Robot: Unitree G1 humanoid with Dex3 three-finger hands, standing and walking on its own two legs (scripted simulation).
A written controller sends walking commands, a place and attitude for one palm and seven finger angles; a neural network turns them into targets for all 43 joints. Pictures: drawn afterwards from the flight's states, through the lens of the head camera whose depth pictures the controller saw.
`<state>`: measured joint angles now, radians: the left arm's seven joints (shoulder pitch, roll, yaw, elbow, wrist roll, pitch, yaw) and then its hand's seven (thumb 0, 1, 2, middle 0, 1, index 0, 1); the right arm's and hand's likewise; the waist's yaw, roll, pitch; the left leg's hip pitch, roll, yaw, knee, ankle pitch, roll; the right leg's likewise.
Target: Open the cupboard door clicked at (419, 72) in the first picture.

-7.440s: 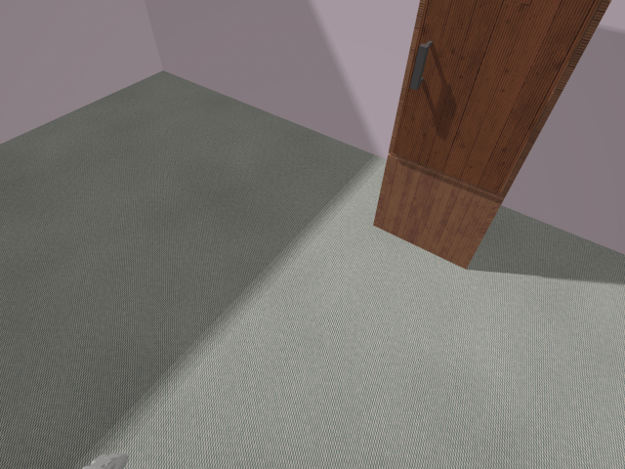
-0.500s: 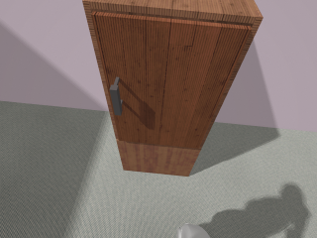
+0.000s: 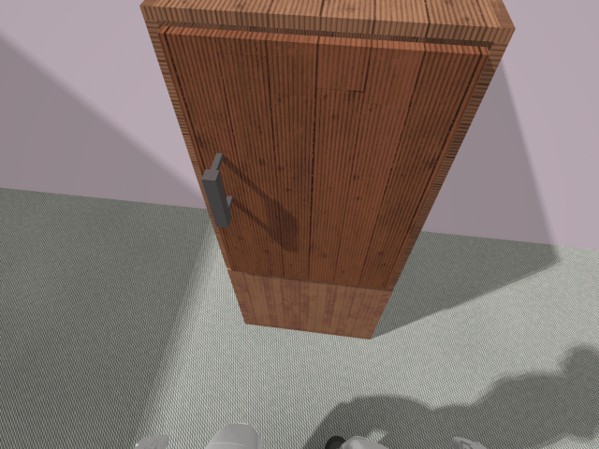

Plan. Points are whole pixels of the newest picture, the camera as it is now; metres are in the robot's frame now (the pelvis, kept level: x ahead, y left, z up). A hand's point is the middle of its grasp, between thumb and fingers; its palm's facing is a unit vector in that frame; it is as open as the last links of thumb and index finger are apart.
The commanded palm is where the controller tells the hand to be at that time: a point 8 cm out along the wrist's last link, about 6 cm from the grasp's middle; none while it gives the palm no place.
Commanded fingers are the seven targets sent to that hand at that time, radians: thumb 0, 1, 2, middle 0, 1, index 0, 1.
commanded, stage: come to a stop and stand still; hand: left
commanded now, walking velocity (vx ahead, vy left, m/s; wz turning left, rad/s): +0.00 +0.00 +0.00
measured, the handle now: (220, 191) +0.50 +0.18 +0.00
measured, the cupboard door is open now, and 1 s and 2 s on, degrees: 0 0 0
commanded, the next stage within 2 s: look again from close up in 0.64 s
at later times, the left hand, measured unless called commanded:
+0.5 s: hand out of the picture -0.02 +0.25 -0.15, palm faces -0.03 -0.97 -0.26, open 7.4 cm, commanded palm none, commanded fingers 0.00 0.90 0.90 -0.20 -0.30 -0.20 -0.30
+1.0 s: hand out of the picture +0.02 +0.23 -0.16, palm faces -0.02 -0.97 -0.22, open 7.3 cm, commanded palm none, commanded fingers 0.00 0.90 0.90 -0.20 -0.30 -0.20 -0.30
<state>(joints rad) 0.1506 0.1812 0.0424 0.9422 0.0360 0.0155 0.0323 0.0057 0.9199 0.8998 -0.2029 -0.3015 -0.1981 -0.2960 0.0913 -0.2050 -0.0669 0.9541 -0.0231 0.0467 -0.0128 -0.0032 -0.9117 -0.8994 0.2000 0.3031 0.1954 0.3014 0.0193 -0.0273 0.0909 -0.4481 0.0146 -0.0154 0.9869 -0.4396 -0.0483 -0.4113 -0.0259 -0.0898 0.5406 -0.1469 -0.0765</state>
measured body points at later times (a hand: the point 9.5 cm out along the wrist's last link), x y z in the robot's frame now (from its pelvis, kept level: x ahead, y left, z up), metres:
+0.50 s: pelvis -0.05 +0.06 +0.00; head -0.04 +0.03 +0.45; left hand -0.02 +0.30 -0.13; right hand -0.03 -0.17 -0.16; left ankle -0.04 +0.13 -0.73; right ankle +0.01 -0.04 -0.73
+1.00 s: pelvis -0.01 +0.05 +0.01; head +0.00 +0.04 +0.46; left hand +0.02 +0.28 -0.14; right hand -0.01 -0.16 -0.16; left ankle -0.04 +0.13 -0.73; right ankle +0.01 -0.04 -0.73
